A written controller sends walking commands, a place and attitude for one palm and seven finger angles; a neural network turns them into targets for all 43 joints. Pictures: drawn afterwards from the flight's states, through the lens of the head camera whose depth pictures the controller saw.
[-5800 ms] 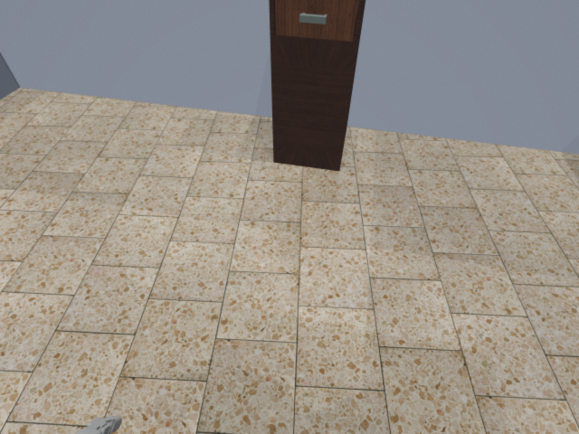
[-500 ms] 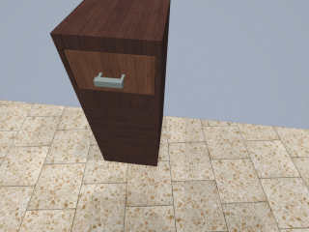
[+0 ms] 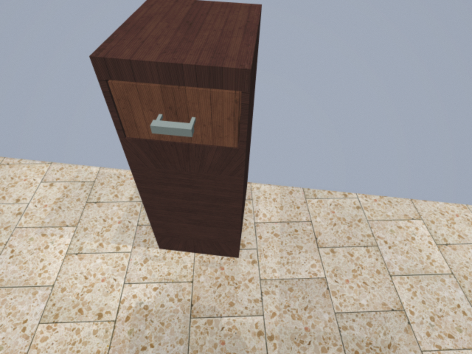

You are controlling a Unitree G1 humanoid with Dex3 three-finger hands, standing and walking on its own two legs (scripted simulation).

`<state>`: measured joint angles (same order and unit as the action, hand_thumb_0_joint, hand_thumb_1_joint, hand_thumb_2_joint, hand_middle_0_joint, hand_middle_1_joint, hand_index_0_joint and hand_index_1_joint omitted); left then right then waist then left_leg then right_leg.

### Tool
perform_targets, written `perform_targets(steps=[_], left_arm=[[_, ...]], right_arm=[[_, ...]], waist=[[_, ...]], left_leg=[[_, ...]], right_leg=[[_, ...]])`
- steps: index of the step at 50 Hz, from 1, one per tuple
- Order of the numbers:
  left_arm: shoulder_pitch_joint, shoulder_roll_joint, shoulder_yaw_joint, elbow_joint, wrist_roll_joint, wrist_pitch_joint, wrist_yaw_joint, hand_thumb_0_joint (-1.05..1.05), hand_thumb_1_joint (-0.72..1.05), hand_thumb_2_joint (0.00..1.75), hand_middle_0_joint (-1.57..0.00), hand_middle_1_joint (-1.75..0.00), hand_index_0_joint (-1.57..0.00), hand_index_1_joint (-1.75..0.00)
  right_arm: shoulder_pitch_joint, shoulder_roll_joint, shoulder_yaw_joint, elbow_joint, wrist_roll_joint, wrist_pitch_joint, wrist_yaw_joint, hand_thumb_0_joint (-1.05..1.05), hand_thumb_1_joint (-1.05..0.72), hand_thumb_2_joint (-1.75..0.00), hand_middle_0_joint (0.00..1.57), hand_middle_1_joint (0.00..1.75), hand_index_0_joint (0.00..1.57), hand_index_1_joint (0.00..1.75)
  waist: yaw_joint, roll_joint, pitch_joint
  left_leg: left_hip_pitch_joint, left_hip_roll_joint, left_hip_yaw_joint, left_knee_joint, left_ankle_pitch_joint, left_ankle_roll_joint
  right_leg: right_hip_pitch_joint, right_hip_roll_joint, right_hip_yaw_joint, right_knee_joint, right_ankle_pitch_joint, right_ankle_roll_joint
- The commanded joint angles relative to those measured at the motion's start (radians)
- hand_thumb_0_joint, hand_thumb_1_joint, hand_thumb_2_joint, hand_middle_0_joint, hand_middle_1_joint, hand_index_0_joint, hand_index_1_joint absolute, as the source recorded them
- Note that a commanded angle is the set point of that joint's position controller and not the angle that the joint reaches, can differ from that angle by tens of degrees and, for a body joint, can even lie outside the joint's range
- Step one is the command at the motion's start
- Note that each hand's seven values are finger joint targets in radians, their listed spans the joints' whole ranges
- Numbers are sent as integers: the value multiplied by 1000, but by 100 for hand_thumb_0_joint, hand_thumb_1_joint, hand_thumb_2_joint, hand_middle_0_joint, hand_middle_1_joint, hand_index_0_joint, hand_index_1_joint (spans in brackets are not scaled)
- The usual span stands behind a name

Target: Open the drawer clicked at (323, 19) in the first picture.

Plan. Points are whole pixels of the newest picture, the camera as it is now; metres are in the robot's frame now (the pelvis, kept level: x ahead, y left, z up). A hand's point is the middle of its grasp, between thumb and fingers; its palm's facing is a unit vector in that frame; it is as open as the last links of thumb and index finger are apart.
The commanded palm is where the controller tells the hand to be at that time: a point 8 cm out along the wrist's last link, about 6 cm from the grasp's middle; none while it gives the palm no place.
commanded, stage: look again from close up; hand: left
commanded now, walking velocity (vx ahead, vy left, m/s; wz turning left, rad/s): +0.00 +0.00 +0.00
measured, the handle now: (174, 123) +0.65 +0.21 +0.01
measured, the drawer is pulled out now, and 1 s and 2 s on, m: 0.00 0.00 0.00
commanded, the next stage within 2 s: shuffle to correct the standing spot in 0.54 s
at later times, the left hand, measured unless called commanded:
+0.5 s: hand out of the picture +0.03 +0.21 -0.17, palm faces +0.04 -0.97 -0.23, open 7.3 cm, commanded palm none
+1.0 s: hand out of the picture +0.03 +0.17 -0.19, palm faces +0.11 -0.98 -0.15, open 7.3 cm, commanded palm none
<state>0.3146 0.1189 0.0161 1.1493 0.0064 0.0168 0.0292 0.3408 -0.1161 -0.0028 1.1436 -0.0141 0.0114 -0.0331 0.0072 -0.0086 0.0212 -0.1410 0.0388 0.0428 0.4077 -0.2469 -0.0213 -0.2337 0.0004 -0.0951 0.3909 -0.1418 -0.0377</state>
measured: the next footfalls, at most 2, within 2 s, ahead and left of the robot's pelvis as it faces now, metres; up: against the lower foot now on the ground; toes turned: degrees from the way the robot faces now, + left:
right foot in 1.34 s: +0.28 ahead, -0.08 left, +0.00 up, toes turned -6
left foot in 1.90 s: +0.07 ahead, +0.09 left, +0.00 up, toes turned +7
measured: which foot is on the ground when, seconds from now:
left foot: down 0.00-1.00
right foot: down 0.00-1.00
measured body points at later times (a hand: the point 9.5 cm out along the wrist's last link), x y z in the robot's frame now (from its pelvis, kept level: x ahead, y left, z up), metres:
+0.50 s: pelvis +0.02 +0.03 -0.01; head +0.02 +0.01 +0.44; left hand +0.03 +0.26 -0.15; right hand +0.00 -0.16 -0.18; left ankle -0.02 +0.13 -0.74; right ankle +0.05 -0.09 -0.74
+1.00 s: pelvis +0.07 +0.02 -0.02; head +0.09 +0.02 +0.43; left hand +0.03 +0.23 -0.18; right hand +0.05 -0.19 -0.18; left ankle -0.01 +0.12 -0.74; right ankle +0.05 -0.09 -0.74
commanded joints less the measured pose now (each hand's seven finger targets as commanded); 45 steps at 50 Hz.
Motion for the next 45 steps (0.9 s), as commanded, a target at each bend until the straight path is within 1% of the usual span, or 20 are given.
perform_targets(steps=[1,2,3,4,5,6,8,10,14,16,18,21,23,29,32,35,38,41,43,45], left_arm=[[47,96,11,-30,3,-25,4,0,90,90,-20,-30,-20,-30],[132,126,-4,-5,13,-49,44,0,90,90,-20,-30,-20,-30],[90,177,7,-46,12,-58,32,0,90,90,-20,-30,-20,-30],[42,171,11,-60,14,-58,23,0,90,90,-20,-30,-20,-30],[23,174,11,-67,12,-57,18,0,90,90,-20,-30,-20,-30],[20,146,10,-69,12,-56,15,0,90,90,-20,-30,-20,-30],[24,109,-1,-66,7,-51,8,0,90,90,-20,-30,-20,-30],[34,100,-5,-60,7,-47,3,0,90,90,-20,-30,-20,-30],[46,81,-11,-52,3,-49,2,0,90,90,-20,-30,-20,-30],[45,83,-11,-52,2,-47,3,0,90,90,-20,-30,-20,-30],[41,86,-11,-54,1,-48,4,0,90,90,-20,-30,-20,-30],[37,88,-8,-56,1,-44,5,0,90,90,-20,-30,-20,-30],[36,88,-7,-59,1,-46,5,0,90,90,-20,-30,-20,-30],[31,92,-3,-53,1,-46,6,0,90,90,-20,-30,-20,-30],[33,91,-3,-49,2,-45,5,0,90,90,-20,-30,-20,-30],[40,98,4,-48,11,-41,-1,0,90,90,-20,-30,-20,-30],[48,102,11,-54,17,-40,-11,0,90,90,-20,-30,-20,-30],[70,109,21,-59,19,-45,-15,0,90,90,-20,-30,-20,-30],[106,122,30,-51,17,-52,-15,0,90,90,-20,-30,-20,-30],[160,152,45,-40,16,-58,-11,0,90,90,-20,-30,-20,-30]], right_arm=[[79,-75,-10,-18,0,-22,-9,0,-90,-90,20,30,20,30],[-68,-127,-12,-86,3,-39,11,0,-90,-90,20,30,20,30],[18,-71,-10,-115,-1,-23,13,0,-90,-90,20,30,20,30],[71,-63,-10,-95,-6,-29,13,0,-90,-90,20,30,20,30],[108,-64,-6,-92,-9,-27,17,0,-90,-90,20,30,20,30],[137,-67,-4,-98,-10,-32,18,0,-90,-90,20,30,20,30],[114,-79,0,-108,-7,-40,12,0,-90,-90,20,30,20,30],[97,-89,2,-121,-6,-44,9,0,-90,-90,20,30,20,30],[100,-105,9,-114,-4,-56,4,0,-90,-90,20,30,20,30],[103,-106,13,-105,-4,-58,2,0,-90,-90,20,30,20,30],[105,-105,14,-97,-3,-59,1,0,-90,-90,20,30,20,30],[99,-105,15,-86,-3,-58,0,0,-90,-90,20,30,20,30],[98,-102,15,-79,-3,-58,-1,0,-90,-90,20,30,20,30],[85,-105,15,-60,-2,-58,-5,0,-90,-90,20,30,20,30],[74,-103,14,-54,-1,-55,-6,0,-90,-90,20,30,20,30],[81,-108,11,-46,-5,-47,-2,0,-90,-90,20,30,20,30],[70,-110,6,-54,-10,-43,3,0,-90,-90,20,30,20,30],[69,-100,3,-65,-11,-44,7,0,-90,-90,20,30,20,30],[72,-84,5,-74,-10,-51,7,0,-90,-90,20,30,20,30],[65,-71,4,-86,-9,-55,7,0,-90,-90,20,30,20,30]], waist=[[0,35,63],[51,86,118],[-18,70,3],[-42,88,4],[-49,78,-10],[-51,70,-26],[-32,61,31],[-14,49,78],[-4,18,97],[-1,35,94],[-3,6,80],[-1,23,87],[-4,1,69],[-8,23,34],[-7,15,43],[-6,21,60],[-2,34,117],[2,8,152],[9,-56,121],[18,-133,89]], left_leg=[[-120,60,-72,-119,-68,43],[-176,70,8,81,-41,4],[-131,5,-28,122,-129,11],[-83,8,-31,88,-88,26],[-81,16,-31,84,-84,37],[-99,26,-53,52,-67,44],[-184,56,-103,-27,-79,60],[-245,65,-127,-76,-98,69],[-233,68,-129,-106,-20,70],[-214,68,-121,-108,29,71],[-184,63,-111,-97,76,69],[-173,62,-106,-102,88,68],[-148,58,-98,-92,117,67],[-94,60,-80,-73,198,63],[-91,60,-76,-70,175,63],[-119,53,-75,-64,-52,74],[-169,49,-82,-63,-200,85],[-206,28,-62,-7,-206,86],[-220,-7,-16,86,-135,78],[-269,-35,35,217,-141,65]], right_leg=[[29,-107,138,-101,-134,17],[10,-153,154,-47,71,23],[-19,-203,250,-111,-234,-27],[-94,-201,235,-98,-346,-51],[-105,-169,185,-67,-356,-43],[-90,-145,156,-27,-317,-35],[-46,-104,123,14,-241,-17],[-4,-92,103,39,-184,-10],[40,-94,94,57,-54,-3],[50,-97,89,64,-20,0],[60,-103,89,62,13,3],[57,-103,86,62,11,6],[67,-108,91,59,39,5],[83,-112,88,68,95,5],[78,-112,92,60,91,5],[61,-105,90,75,-114,-12],[7,-100,116,67,-270,-26],[-6,-113,160,48,-323,-45],[39,-153,217,24,-286,-73],[102,-227,298,-22,-222,-118]])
